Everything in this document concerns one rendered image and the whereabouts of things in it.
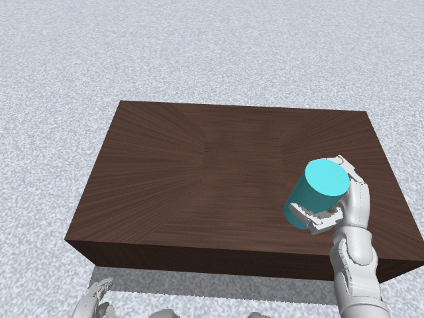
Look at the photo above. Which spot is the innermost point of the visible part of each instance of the right robot arm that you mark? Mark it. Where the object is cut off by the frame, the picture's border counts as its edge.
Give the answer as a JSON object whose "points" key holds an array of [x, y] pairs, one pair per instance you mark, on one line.
{"points": [[356, 286]]}

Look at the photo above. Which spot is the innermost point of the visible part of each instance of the can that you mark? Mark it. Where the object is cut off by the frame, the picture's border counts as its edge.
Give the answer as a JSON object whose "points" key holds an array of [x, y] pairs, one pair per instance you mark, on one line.
{"points": [[321, 185]]}

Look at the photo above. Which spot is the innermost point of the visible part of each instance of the right robot hand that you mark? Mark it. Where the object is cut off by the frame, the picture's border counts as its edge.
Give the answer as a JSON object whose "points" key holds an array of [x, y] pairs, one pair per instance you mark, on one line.
{"points": [[352, 209]]}

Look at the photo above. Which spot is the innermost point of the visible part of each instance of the left robot hand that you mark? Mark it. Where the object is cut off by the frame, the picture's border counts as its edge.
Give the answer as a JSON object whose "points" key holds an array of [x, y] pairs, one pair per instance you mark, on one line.
{"points": [[88, 307]]}

